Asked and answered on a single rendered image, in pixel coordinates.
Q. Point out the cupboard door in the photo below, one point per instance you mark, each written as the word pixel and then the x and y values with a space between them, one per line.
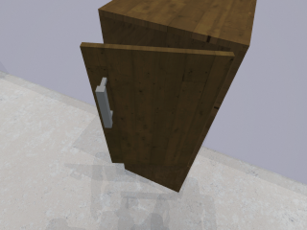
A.
pixel 160 97

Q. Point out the handle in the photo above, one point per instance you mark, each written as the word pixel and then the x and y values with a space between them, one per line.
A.
pixel 103 103

